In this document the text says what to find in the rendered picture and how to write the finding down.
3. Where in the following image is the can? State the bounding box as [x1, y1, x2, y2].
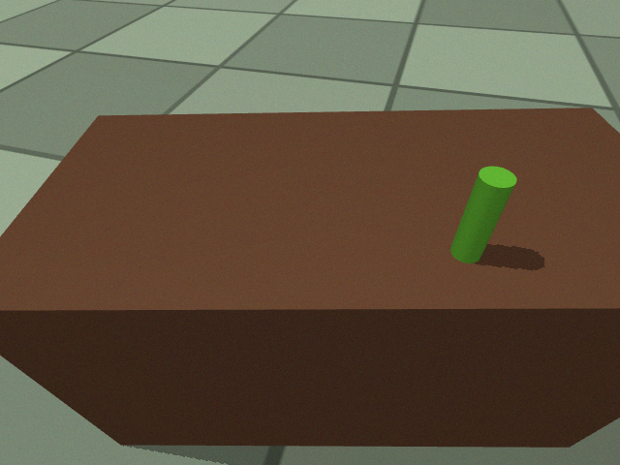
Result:
[450, 166, 516, 264]

